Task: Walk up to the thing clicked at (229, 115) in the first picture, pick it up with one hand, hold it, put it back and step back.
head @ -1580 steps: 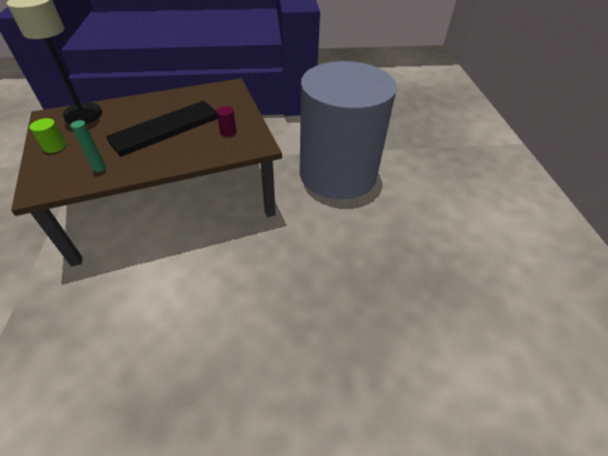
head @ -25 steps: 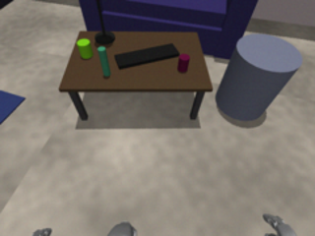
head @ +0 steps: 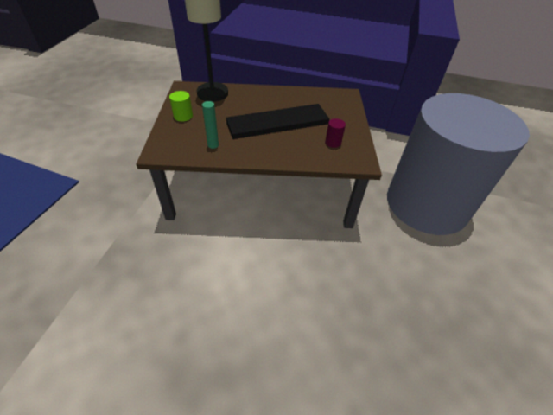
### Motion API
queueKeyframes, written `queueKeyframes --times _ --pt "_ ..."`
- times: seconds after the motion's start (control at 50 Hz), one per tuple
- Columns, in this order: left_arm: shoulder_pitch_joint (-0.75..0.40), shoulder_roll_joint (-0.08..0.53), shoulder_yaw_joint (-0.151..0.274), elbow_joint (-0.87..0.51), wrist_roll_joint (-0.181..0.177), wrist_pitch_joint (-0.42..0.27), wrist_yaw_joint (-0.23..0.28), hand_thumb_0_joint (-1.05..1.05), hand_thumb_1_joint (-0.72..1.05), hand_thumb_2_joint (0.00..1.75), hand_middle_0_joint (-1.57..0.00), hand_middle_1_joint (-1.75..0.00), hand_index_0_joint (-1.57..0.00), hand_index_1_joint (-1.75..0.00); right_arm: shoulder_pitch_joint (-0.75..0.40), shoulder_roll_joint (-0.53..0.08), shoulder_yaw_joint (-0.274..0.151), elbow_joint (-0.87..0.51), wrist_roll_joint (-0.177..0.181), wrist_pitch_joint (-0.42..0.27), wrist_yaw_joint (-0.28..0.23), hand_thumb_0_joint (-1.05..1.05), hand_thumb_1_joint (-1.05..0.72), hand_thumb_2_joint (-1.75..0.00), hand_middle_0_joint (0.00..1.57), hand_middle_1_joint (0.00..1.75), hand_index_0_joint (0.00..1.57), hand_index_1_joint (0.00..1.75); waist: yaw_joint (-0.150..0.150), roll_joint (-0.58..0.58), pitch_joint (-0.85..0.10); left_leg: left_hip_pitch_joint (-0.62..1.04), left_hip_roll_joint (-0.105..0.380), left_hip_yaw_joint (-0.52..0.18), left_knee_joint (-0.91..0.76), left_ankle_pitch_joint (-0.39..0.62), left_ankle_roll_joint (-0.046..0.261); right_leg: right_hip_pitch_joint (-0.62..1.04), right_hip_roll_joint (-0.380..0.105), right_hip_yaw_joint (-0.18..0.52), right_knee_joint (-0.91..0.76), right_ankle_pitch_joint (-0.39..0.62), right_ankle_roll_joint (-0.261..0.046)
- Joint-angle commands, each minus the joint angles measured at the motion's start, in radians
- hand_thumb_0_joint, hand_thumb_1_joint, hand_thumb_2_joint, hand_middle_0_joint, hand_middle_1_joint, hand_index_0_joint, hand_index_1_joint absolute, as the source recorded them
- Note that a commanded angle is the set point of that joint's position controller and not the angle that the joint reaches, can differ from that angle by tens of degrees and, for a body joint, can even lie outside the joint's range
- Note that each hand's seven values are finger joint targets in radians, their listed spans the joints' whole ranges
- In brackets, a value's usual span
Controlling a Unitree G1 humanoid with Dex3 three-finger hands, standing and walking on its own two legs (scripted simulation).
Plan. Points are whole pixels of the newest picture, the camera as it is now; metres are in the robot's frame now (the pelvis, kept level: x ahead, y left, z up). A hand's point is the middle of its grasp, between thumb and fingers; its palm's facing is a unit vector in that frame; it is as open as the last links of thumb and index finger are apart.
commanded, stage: step back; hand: right
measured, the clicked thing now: (335, 133) +1.21 -0.22 -0.35
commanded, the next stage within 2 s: stand in 0.72 s
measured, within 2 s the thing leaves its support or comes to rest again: neither
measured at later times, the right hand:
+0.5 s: hand out of the picture +0.14 -0.25 -0.15, palm faces -0.04 +0.93 -0.37, open 7.4 cm
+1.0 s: hand out of the picture +0.15 -0.25 -0.13, palm faces +0.02 +0.94 -0.33, open 7.4 cm
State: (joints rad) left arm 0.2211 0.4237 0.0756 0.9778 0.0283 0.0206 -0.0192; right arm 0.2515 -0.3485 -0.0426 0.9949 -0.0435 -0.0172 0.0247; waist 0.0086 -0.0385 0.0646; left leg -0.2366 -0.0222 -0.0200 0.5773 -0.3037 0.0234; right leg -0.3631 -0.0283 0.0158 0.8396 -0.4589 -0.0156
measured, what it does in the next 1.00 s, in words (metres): steps on the spot: left foot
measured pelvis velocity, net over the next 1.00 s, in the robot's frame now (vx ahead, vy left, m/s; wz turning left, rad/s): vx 0.05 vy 0.00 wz -0.02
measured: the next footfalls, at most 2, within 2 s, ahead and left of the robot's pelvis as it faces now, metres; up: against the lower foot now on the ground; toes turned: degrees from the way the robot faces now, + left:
left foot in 0.36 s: +0.12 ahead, +0.13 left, +0.00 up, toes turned +2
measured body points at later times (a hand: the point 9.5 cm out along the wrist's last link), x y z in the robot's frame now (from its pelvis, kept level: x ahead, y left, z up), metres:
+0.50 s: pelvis +0.04 +0.00 +0.00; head +0.07 +0.02 +0.45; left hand +0.12 +0.32 -0.13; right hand +0.14 -0.30 -0.12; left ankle +0.08 +0.13 -0.73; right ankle +0.03 -0.13 -0.73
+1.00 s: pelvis +0.05 +0.00 +0.02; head +0.06 +0.00 +0.47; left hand +0.15 +0.30 -0.11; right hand +0.15 -0.30 -0.11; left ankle +0.08 +0.13 -0.73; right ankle +0.03 -0.13 -0.73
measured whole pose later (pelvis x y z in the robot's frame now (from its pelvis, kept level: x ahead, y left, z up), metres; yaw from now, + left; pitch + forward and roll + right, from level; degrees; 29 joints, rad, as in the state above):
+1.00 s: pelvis +0.05 +0.00 +0.02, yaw -1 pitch -3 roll +0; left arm 0.07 0.35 0.00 1.12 0.01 -0.02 -0.01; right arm 0.04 -0.34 -0.02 1.14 -0.01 -0.01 0.02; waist 0.00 -0.01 0.07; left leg -0.15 0.04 0.04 0.34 -0.15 -0.02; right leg -0.08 -0.02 0.01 0.34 -0.22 0.02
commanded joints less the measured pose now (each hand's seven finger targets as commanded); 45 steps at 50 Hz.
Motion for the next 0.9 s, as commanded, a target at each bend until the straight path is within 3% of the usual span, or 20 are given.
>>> queueKeyframes --times 0.0,0.02,0.06,0.08,0.1,0.12,0.14,0.18,0.22,0.26,0.32,0.34,0.36,0.38,0.4,0.46,0.5,0.6,0.78,0.88 --pt "-0.061 0.160 0.034 -0.073 -0.002 -0.050 0.002 0.00 0.90 0.90 -0.20 -0.30 -0.20 -0.30 -0.070 -0.291 -0.078 -0.087 -0.006 -0.025 -0.021 0.00 -0.90 -0.90 0.20 0.30 0.20 0.30 -0.027 0.220 -0.005 -0.012 0.225 -0.288 -0.280 -0.232 0.148 -0.015 0.004 -0.021 -0.117 -0.022 0.003" --pt "-0.063 0.155 0.036 -0.069 -0.002 -0.053 0.004 0.00 0.90 0.90 -0.20 -0.30 -0.20 -0.30 -0.066 -0.290 -0.078 -0.087 -0.003 -0.019 -0.021 0.00 -0.90 -0.90 0.20 0.30 0.20 0.30 -0.026 0.219 -0.002 -0.042 0.225 -0.272 -0.267 -0.204 0.139 0.039 0.021 -0.034 -0.181 -0.004 0.001" --pt "0.002 0.134 0.035 -0.036 0.001 -0.066 0.015 0.00 0.90 0.90 -0.20 -0.30 -0.20 -0.30 -0.117 -0.270 -0.069 -0.097 0.012 -0.003 -0.018 0.00 -0.90 -0.90 0.20 0.30 0.20 0.30 0.031 0.191 -0.021 -0.120 0.185 -0.183 -0.154 -0.124 0.100 0.220 0.055 -0.076 -0.393 0.140 -0.012" --pt "0.031 0.156 0.046 -0.020 0.009 -0.073 0.024 0.00 0.90 0.90 -0.20 -0.30 -0.20 -0.30 -0.104 -0.219 -0.052 -0.103 0.018 0.001 -0.020 0.00 -0.90 -0.90 0.20 0.30 0.20 0.30 0.049 0.110 -0.044 -0.199 0.148 -0.145 -0.052 -0.089 0.065 0.350 0.038 -0.019 -0.434 0.170 -0.017" --pt "0.070 0.219 0.061 -0.018 0.020 -0.081 0.033 0.00 0.90 0.90 -0.20 -0.30 -0.20 -0.30 -0.112 -0.162 -0.035 -0.126 0.027 -0.002 -0.020 0.00 -0.90 -0.90 0.20 0.30 0.20 0.30 0.069 -0.070 -0.062 -0.352 0.035 -0.071 0.155 -0.139 0.010 0.410 -0.135 0.300 -0.522 0.013 -0.079" --pt "0.058 0.292 0.074 -0.022 0.017 -0.084 0.031 0.00 0.90 0.90 -0.20 -0.30 -0.20 -0.30 -0.135 -0.179 -0.041 -0.126 0.020 0.000 -0.030 0.00 -0.90 -0.90 0.20 0.30 0.20 0.30 0.079 -0.136 -0.026 -0.381 -0.018 -0.046 0.298 -0.282 -0.004 0.315 -0.322 0.512 -0.612 -0.157 -0.183" --pt "-0.001 0.301 0.078 -0.054 0.014 -0.085 0.028 0.00 0.90 0.90 -0.20 -0.30 -0.20 -0.30 -0.104 -0.231 -0.058 -0.111 0.012 -0.003 -0.037 0.00 -0.90 -0.90 0.20 0.30 0.20 0.30 0.053 -0.072 0.024 -0.359 0.029 -0.109 0.370 -0.283 -0.012 0.225 -0.390 0.555 -0.595 -0.120 -0.250" --pt "-0.043 0.238 0.062 -0.073 0.003 -0.092 0.032 0.00 0.90 0.90 -0.20 -0.30 -0.20 -0.30 -0.075 -0.231 -0.058 -0.085 0.019 -0.012 -0.031 0.00 -0.90 -0.90 0.20 0.30 0.20 0.30 0.029 -0.001 0.039 -0.329 0.055 -0.121 0.354 -0.190 -0.012 0.213 -0.314 0.393 -0.549 0.062 -0.219" --pt "-0.073 0.221 0.051 -0.073 0.007 -0.093 0.030 0.00 0.90 0.90 -0.20 -0.30 -0.20 -0.30 -0.056 -0.211 -0.054 -0.066 0.018 -0.018 -0.024 0.00 -0.90 -0.90 0.20 0.30 0.20 0.30 0.015 -0.069 -0.002 -0.225 0.070 -0.076 0.248 -0.149 -0.019 0.160 -0.263 0.258 -0.512 0.219 -0.183" --pt "-0.107 0.214 0.039 -0.080 0.000 -0.087 0.025 0.00 0.90 0.90 -0.20 -0.30 -0.20 -0.30 -0.037 -0.193 -0.052 -0.051 0.015 -0.019 -0.020 0.00 -0.90 -0.90 0.20 0.30 0.20 0.30 0.002 -0.105 -0.034 -0.091 0.061 0.011 0.123 -0.108 -0.029 0.102 -0.219 0.158 -0.459 0.345 -0.157" --pt "-0.112 0.185 0.014 -0.080 -0.013 -0.066 0.026 0.00 0.90 0.90 -0.20 -0.30 -0.20 -0.30 -0.047 -0.178 -0.054 -0.028 0.012 -0.023 -0.029 0.00 -0.90 -0.90 0.20 0.30 0.20 0.30 -0.022 -0.067 -0.071 0.089 0.027 0.054 -0.125 0.145 -0.013 0.070 -0.144 0.063 -0.300 0.520 -0.088" --pt "-0.112 0.153 0.002 -0.088 -0.017 -0.062 0.025 0.00 0.90 0.90 -0.20 -0.30 -0.20 -0.30 -0.033 -0.205 -0.061 -0.021 0.006 -0.027 -0.036 0.00 -0.90 -0.90 0.20 0.30 0.20 0.30 -0.030 -0.016 -0.104 0.149 0.086 -0.025 -0.133 0.242 0.006 0.029 -0.119 0.051 -0.252 0.488 -0.056" --pt "-0.093 0.118 -0.010 -0.087 -0.030 -0.053 0.024 0.00 0.90 0.90 -0.20 -0.30 -0.20 -0.30 -0.074 -0.251 -0.061 -0.038 0.006 -0.033 -0.042 0.00 -0.90 -0.90 0.20 0.30 0.20 0.30 -0.007 0.110 -0.123 0.119 0.235 -0.224 -0.195 0.225 0.060 0.008 -0.037 0.021 -0.195 0.311 -0.008" --pt "-0.084 0.146 0.000 -0.062 -0.039 -0.043 0.030 0.00 0.90 0.90 -0.20 -0.30 -0.20 -0.30 -0.128 -0.304 -0.062 -0.049 0.019 -0.030 -0.039 0.00 -0.90 -0.90 0.20 0.30 0.20 0.30 0.009 0.162 -0.125 0.002 0.312 -0.281 -0.208 0.166 0.148 0.101 0.002 -0.013 -0.170 0.073 -0.002" --pt "-0.083 0.149 -0.002 -0.044 -0.027 -0.043 0.031 0.00 0.90 0.90 -0.20 -0.30 -0.20 -0.30 -0.165 -0.297 -0.060 -0.046 0.015 -0.027 -0.036 0.00 -0.90 -0.90 0.20 0.30 0.20 0.30 0.016 0.149 -0.100 -0.035 0.312 -0.270 -0.206 0.158 0.152 0.152 -0.008 -0.005 -0.216 0.043 -0.007" --pt "-0.057 0.157 -0.003 -0.004 -0.022 -0.059 0.030 0.00 0.90 0.90 -0.20 -0.30 -0.20 -0.30 -0.221 -0.236 -0.032 -0.037 0.023 -0.024 -0.037 0.00 -0.90 -0.90 0.20 0.30 0.20 0.30 0.033 0.151 -0.117 -0.022 0.208 -0.122 -0.137 0.271 0.051 0.216 -0.045 0.048 -0.344 0.293 -0.021" --pt "-0.101 0.172 0.001 0.002 -0.024 -0.061 0.027 0.00 0.90 0.90 -0.20 -0.30 -0.20 -0.30 -0.212 -0.214 -0.023 -0.016 0.026 -0.024 -0.039 0.00 -0.90 -0.90 0.20 0.30 0.20 0.30 0.009 0.113 -0.115 -0.005 0.159 -0.069 -0.128 0.286 0.013 0.228 -0.071 0.075 -0.362 0.408 -0.025" --pt "-0.134 0.161 -0.007 0.026 -0.023 -0.060 0.031 0.00 0.90 0.90 -0.20 -0.30 -0.20 -0.30 -0.243 -0.212 -0.024 0.020 0.029 -0.022 -0.039 0.00 -0.90 -0.90 0.20 0.30 0.20 0.30 0.002 0.072 -0.164 0.100 0.169 -0.045 -0.136 0.382 0.020 0.234 -0.078 0.065 -0.403 0.484 -0.020" --pt "-0.170 0.142 -0.033 0.072 -0.024 -0.063 0.027 0.00 0.90 0.90 -0.20 -0.30 -0.20 -0.30 -0.269 -0.198 -0.016 0.061 0.040 -0.021 -0.026 0.00 -0.90 -0.90 0.20 0.30 0.20 0.30 -0.015 0.042 -0.140 0.199 0.168 -0.040 -0.217 0.408 -0.004 0.234 -0.096 0.073 -0.510 0.515 0.000" --pt "-0.178 0.145 -0.032 0.088 -0.023 -0.063 0.027 0.00 0.90 0.90 -0.20 -0.30 -0.20 -0.30 -0.282 -0.197 -0.014 0.070 0.037 -0.018 -0.024 0.00 -0.90 -0.90 0.20 0.30 0.20 0.30 -0.008 0.036 -0.105 0.176 0.162 -0.035 -0.265 0.313 -0.012 0.241 -0.100 0.075 -0.555 0.430 0.006"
